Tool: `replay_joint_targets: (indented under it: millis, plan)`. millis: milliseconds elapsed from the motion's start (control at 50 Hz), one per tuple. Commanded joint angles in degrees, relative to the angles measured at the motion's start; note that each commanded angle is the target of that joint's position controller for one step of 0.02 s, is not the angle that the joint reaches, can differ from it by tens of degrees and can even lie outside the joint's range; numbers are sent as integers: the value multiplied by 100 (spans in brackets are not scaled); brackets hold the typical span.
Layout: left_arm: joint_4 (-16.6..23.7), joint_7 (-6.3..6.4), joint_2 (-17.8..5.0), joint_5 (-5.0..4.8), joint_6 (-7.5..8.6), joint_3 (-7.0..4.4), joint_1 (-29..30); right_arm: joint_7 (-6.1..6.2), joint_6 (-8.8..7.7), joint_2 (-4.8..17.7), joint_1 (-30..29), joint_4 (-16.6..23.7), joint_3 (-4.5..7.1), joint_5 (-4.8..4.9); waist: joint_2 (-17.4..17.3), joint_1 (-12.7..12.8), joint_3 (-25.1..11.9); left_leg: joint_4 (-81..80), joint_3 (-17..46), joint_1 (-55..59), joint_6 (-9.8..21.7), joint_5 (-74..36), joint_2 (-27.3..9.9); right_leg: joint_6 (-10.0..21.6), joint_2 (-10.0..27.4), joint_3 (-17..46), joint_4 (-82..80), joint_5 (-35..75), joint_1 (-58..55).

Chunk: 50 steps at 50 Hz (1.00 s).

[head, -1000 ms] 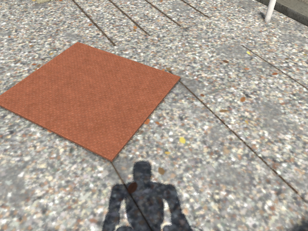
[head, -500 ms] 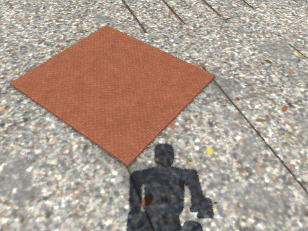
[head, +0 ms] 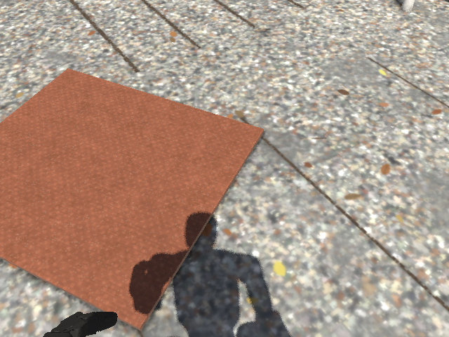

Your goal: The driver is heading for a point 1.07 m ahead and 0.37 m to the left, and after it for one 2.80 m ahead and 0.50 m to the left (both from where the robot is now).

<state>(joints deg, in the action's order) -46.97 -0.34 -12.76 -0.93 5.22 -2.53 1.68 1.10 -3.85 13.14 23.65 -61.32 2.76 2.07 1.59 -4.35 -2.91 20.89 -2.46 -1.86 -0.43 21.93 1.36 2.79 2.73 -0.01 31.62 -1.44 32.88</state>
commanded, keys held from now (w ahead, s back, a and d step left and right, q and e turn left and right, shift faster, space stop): q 1.00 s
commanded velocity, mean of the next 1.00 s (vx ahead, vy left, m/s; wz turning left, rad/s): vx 0.11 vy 0.00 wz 0.46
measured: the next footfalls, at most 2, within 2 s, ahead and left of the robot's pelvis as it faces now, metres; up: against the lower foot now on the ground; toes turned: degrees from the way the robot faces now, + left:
right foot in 0.02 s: +0.19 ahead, -0.11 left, +0.00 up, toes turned -2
left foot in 0.58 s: +0.22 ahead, +0.13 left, +0.00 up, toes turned +18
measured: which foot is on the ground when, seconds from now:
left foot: down 0.00-0.04, up 0.06-0.56, down 0.58-1.00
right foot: up 0.00-0.00, down 0.02-0.60, up 0.62-1.00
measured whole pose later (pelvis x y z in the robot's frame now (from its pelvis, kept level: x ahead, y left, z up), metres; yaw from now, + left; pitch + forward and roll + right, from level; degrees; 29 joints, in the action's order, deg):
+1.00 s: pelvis +0.20 +0.02 +0.01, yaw +30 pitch +4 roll -1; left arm -48.1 2.0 -16.0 -0.5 0.5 -4.5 -3.2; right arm 2.2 2.1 16.6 9.0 -40.7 5.2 0.6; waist 0.3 -1.5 1.6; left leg 27.3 9.9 -19.9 2.5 10.4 6.0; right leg -3.8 -1.2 5.8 40.8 -19.9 25.3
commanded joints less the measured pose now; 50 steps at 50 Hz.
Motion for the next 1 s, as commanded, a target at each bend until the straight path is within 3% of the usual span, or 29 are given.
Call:
replay_joint_targets:
  millis: [20,40,60,80,100,120,140,180,220,300,360,520,560,580,600,620,640,660,680,700,720,760,820,900,1000]
  plan:
    - [-90,-48,-683,66,55,-278,-947,-67,95,643,111,210,120,-100,-273,703,81,896,660,-369,814,-3693,-1088,358,-181,-168,-217,145,-1587]
    - [-282,-46,-1162,159,113,-404,-1978,-59,64,422,108,378,36,-221,177,1028,-807,2695,373,-1688,508,-2746,-593,717,746,790,177,1902,-3618]
    - [-483,-97,-1491,148,95,-475,-2534,-62,-9,-156,665,353,-149,-165,1813,935,-1885,4830,369,-3382,135,914,289,1522,2134,2963,-497,2210,-5312]
    - [-397,-110,-1057,110,104,-364,-2603,-64,-75,484,566,232,33,-78,983,1063,-2037,5569,1415,-3682,133,1206,244,1466,2091,3315,-701,2084,-5204]
    - [-270,-76,-894,106,119,-289,-1925,-26,-63,716,65,402,128,18,638,888,-1270,5601,1361,-3947,144,788,60,1228,1984,2338,-709,2702,-4409]
    - [-161,-56,-716,118,128,-215,-1366,37,-16,689,-279,511,154,2,218,665,-848,5337,1151,-3805,94,464,-218,1095,1700,1623,-819,3205,-3672]
    - [-162,-40,-584,122,137,-193,-1074,84,51,634,-405,572,198,-55,109,478,-616,5023,1050,-3612,80,202,-409,973,1551,1228,-979,3218,-3159]
    - [-214,-5,-484,221,134,-182,-888,103,227,458,-300,632,240,-55,266,202,-508,4755,860,-3048,73,-149,-523,872,1349,713,-1262,3228,-2491]
    - [-263,87,-613,248,127,-210,-932,113,333,331,-354,782,277,-65,236,124,-452,4552,779,-3111,20,-413,-473,979,1384,405,-1425,3326,-2379]
    - [-327,308,-805,156,-39,-271,-945,103,449,307,-966,1262,305,-114,292,214,-309,3533,686,-3371,-101,-1064,-543,935,1415,-128,-1669,2631,-2515]
    - [-340,389,-901,132,-157,-299,-888,53,511,298,-1339,1512,297,-126,365,308,-196,2899,492,-3158,-106,-1403,-584,909,1401,-462,-1784,2009,-2501]
    - [-311,401,-1232,-12,-440,-443,-977,-211,613,460,-2048,2130,349,-73,470,495,57,1670,-30,-2818,221,-517,-426,662,1745,-644,-1080,1561,-3091]
    - [-288,401,-1253,-79,-489,-457,-962,-266,573,526,-1696,2094,394,-70,347,268,-107,630,-247,-1980,444,-1301,-165,314,1530,-902,-286,1803,-3031]
    - [-349,354,-1157,-15,-485,-446,-1251,-191,541,910,-1270,2004,545,-90,-158,157,-435,205,140,-895,707,-2769,-203,-69,1124,-1182,692,1485,-2542]
    - [-58,291,-897,217,-419,-358,-998,-53,541,1702,-859,2001,749,-178,-1538,151,-733,522,1960,609,1390,-5831,-1469,-576,419,-1474,2559,-932,-639]
    - [204,222,-741,258,-328,-264,-790,-58,503,1776,-730,2098,679,-342,-1832,124,-1449,329,3419,1151,2542,-6180,-2444,-751,-311,-441,3927,-3925,499]
    - [136,144,-965,94,-325,-341,-558,-118,442,1477,-827,2138,585,-330,-918,9,-1385,217,2900,960,2410,-5794,-2254,-677,-138,212,4383,-3835,709]
    - [152,156,-941,-15,-356,-344,-443,-110,371,1342,-1193,2193,549,-262,-725,159,-956,191,2318,588,2039,-5176,-1878,-577,-49,301,4222,-3310,883]
    - [71,236,-899,50,-399,-349,-473,-79,363,1212,-1490,2232,525,-158,-373,309,-621,136,1999,189,1692,-4508,-1557,-580,47,325,3842,-2828,894]
    - [74,311,-1007,130,-446,-387,-474,-40,387,1094,-1676,2275,484,-89,-446,410,-496,52,1891,-163,1538,-4139,-1411,-588,84,349,3535,-2502,716]
    - [74,326,-990,151,-482,-392,-546,-21,411,1108,-1740,2315,477,-112,-566,499,-512,-4,1854,-460,1526,-4096,-1302,-607,-2,315,3471,-2289,418]
    - [76,336,-862,105,-503,-364,-667,13,417,1173,-1691,2346,491,-154,-718,536,-583,-64,1869,-561,1519,-3910,-1215,-642,-134,336,3064,-2044,209]
    - [139,362,-765,100,-506,-319,-486,88,439,1268,-1558,2337,510,-142,-810,435,-507,-100,2052,-632,1450,-3213,-1151,-696,-223,418,2247,-1869,98]
    - [228,318,-812,72,-467,-310,-302,141,491,1306,-1593,2398,500,-146,-984,345,-354,-192,2421,-984,1378,-1964,-1054,-722,-323,510,1511,-1717,-303]
    - [262,188,-878,29,-326,-323,-483,135,552,1293,-1643,2490,462,-147,-1156,376,-370,96,2970,-899,1279,-2418,-963,-601,-487,514,516,-1906,-918]
Keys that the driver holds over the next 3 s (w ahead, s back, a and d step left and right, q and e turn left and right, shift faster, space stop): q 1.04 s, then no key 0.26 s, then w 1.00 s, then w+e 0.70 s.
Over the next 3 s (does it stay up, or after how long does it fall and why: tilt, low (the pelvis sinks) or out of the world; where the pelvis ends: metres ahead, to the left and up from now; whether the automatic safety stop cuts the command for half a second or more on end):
stays up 0.84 0.36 0.01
